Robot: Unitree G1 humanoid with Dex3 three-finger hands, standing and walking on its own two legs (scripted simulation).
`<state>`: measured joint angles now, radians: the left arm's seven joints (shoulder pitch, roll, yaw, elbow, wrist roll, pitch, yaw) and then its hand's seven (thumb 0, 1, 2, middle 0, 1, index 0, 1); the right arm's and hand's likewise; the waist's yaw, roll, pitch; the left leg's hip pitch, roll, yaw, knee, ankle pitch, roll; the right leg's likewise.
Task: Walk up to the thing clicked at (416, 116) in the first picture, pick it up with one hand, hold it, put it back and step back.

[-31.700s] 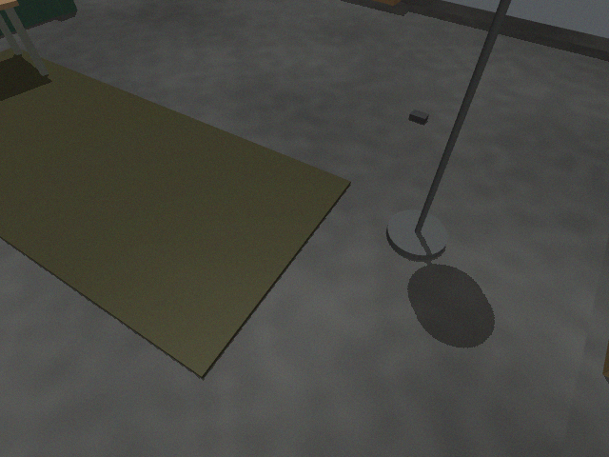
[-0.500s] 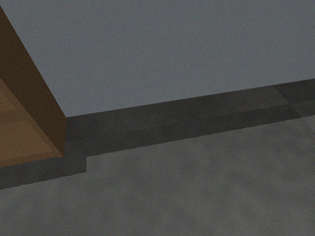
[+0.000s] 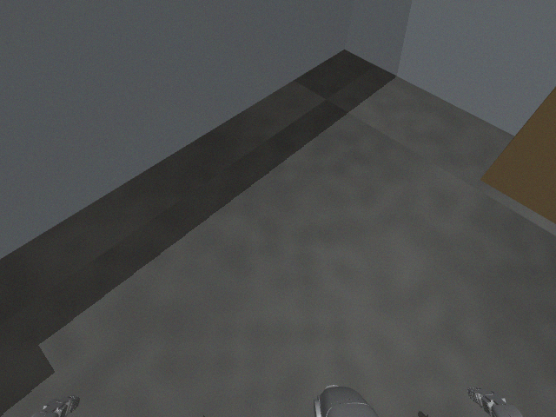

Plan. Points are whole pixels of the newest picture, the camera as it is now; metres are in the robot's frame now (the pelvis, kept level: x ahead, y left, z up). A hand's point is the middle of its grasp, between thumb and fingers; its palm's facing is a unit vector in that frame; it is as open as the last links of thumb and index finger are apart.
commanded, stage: walk up
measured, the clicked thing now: out of the picture -0.14 -0.75 -0.76
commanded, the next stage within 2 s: none
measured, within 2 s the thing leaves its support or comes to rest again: neither
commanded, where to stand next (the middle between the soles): +0.10 -0.02 m, yaw -53 degrees
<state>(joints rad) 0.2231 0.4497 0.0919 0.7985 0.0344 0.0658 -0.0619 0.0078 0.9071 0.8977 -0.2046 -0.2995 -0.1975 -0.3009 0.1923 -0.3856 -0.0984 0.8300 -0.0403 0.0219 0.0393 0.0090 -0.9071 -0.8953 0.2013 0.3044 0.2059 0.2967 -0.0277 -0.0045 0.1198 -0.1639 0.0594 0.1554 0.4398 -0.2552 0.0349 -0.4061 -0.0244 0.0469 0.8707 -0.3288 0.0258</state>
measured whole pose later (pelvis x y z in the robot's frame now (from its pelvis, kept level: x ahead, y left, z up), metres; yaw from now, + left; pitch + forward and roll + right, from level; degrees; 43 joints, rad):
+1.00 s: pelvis +0.07 +0.02 -0.03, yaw -41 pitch -2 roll -1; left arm 0.29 0.44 0.07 0.76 0.02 0.04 -0.02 0.01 0.91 0.90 -0.21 -0.30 -0.20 -0.30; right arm 0.24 -0.43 -0.06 0.68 -0.03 0.02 0.03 0.01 -0.90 -0.90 0.20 0.30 0.21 0.30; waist -0.02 0.01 0.15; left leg -0.41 0.14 0.20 0.74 -0.29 0.03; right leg -0.33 -0.01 -0.01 0.79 -0.43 -0.01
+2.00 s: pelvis -0.01 -0.03 -0.02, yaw -5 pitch -2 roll +1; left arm 0.21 0.38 0.07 0.79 0.04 0.02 -0.04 0.01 0.90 0.90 -0.21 -0.30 -0.20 -0.30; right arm 0.29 -0.46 -0.07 0.73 -0.04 0.00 0.02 0.01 -0.91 -0.90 0.20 0.30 0.21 0.30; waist 0.05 0.02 0.10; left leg -0.52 -0.01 -0.05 1.05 -0.37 0.00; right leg -0.32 -0.07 -0.08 0.64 -0.29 -0.03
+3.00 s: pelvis +0.01 -0.04 -0.03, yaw +28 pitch -3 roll +1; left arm 0.23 0.44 0.07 0.88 0.01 0.05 -0.01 0.01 0.91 0.90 -0.21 -0.30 -0.20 -0.30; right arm 0.29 -0.40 -0.04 0.88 -0.04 -0.03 0.00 0.01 -0.91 -0.89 0.20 0.30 0.21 0.30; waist 0.02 -0.06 0.08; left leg -0.36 -0.05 0.00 0.74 -0.34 0.05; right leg -0.41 -0.11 -0.03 0.92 -0.53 -0.02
